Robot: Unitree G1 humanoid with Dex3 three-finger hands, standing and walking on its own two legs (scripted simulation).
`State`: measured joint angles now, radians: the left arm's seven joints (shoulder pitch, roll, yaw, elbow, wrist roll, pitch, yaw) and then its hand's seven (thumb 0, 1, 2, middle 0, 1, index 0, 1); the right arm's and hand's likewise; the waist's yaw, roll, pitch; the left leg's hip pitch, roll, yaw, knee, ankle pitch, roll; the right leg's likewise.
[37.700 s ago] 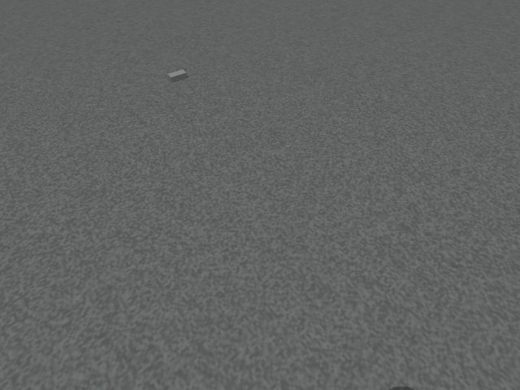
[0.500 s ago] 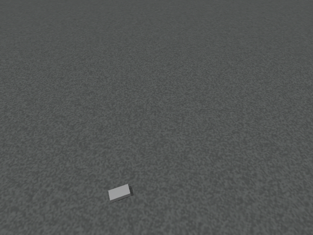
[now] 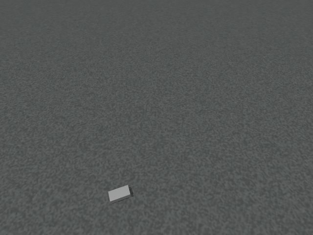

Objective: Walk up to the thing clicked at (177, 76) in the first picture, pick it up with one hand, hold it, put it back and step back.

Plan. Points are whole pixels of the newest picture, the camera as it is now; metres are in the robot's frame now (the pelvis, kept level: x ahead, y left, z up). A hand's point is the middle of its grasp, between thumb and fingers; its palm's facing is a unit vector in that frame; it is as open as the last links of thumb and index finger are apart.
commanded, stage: stand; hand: left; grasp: from above
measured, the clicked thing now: (119, 194) +0.49 +0.25 -0.76
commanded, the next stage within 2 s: rise first in 0.30 s
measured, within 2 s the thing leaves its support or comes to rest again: neither
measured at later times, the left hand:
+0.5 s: hand out of the picture +0.10 +0.25 -0.15, palm faces +0.04 -0.94 -0.34, open 7.5 cm
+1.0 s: hand out of the picture +0.15 +0.26 -0.21, palm faces -0.10 -0.89 -0.44, open 13.8 cm
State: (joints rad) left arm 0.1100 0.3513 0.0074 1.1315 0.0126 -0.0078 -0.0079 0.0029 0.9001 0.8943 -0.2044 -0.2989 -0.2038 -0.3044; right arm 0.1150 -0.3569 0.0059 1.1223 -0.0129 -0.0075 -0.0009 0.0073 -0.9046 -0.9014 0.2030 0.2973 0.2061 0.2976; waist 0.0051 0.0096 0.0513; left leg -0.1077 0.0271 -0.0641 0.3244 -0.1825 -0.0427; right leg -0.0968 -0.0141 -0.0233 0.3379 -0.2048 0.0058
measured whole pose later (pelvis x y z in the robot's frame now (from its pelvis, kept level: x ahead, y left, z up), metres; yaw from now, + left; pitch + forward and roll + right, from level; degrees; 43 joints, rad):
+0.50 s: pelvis -0.01 +0.00 +0.00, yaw +0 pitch +0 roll +0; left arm 0.08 0.33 0.05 1.07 -0.01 -0.03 0.01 0.01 0.84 0.90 -0.21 -0.37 -0.20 -0.38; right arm 0.17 -0.34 0.01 0.97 0.03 -0.03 -0.03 0.01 -0.93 -0.91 0.20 0.30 0.20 0.30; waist 0.00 0.01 0.05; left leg -0.21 0.02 -0.06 0.41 -0.21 -0.04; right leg -0.20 -0.02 -0.02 0.42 -0.23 0.01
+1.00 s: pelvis -0.01 +0.02 -0.07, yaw -2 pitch +14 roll -1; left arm 0.13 0.28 0.14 0.67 0.21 0.20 0.05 0.00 -0.49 0.97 -0.12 -1.01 -0.11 -1.02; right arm 0.22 -0.24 -0.04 0.63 0.01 -0.10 -0.02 0.01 -0.93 -0.90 0.20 0.30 0.21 0.30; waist -0.02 0.00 -0.08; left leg -0.74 0.02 -0.04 0.97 -0.47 -0.02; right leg -0.72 -0.01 0.02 0.94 -0.46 0.03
